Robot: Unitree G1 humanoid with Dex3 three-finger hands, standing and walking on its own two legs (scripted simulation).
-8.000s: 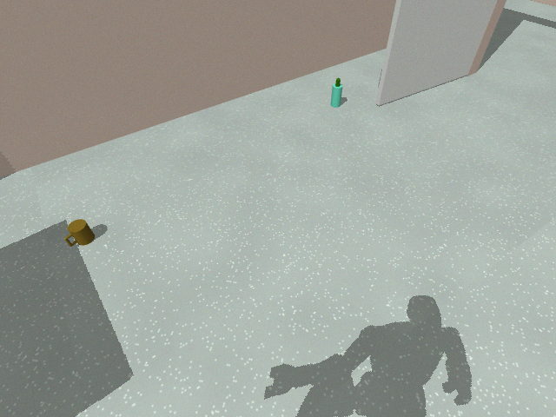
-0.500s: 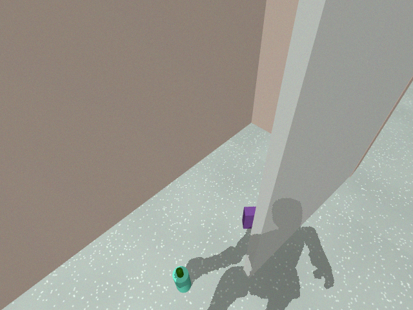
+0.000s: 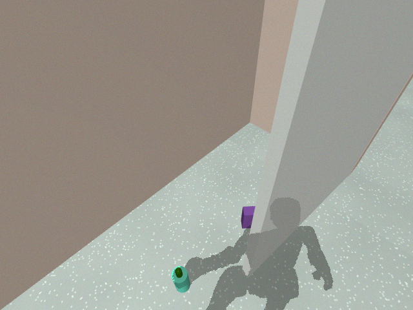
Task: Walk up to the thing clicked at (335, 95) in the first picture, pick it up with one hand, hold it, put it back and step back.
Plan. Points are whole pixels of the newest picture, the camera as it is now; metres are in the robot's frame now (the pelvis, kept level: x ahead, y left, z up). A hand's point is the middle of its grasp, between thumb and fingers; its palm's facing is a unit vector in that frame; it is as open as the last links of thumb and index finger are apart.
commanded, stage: stand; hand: left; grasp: from the side
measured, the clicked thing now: (180, 277) +0.40 +0.17 -0.68
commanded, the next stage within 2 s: go down in 0.78 s
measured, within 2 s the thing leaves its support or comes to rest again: neither
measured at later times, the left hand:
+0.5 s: hand out of the picture +0.08 +0.26 -0.15, palm faces -0.02 -0.94 -0.35, open 7.4 cm
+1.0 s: hand out of the picture +0.12 +0.26 -0.16, palm faces +0.04 -0.94 -0.33, open 8.4 cm
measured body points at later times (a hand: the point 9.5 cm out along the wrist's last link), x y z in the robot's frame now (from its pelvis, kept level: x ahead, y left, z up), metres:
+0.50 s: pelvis +0.00 +0.00 +0.00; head +0.01 +0.00 +0.45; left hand +0.08 +0.31 -0.13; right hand +0.08 -0.30 -0.13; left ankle +0.00 +0.14 -0.75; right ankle -0.01 -0.12 -0.75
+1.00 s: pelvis -0.01 +0.01 -0.01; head +0.03 +0.01 +0.44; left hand +0.11 +0.30 -0.13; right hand +0.08 -0.28 -0.13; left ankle +0.00 +0.14 -0.75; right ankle -0.01 -0.12 -0.75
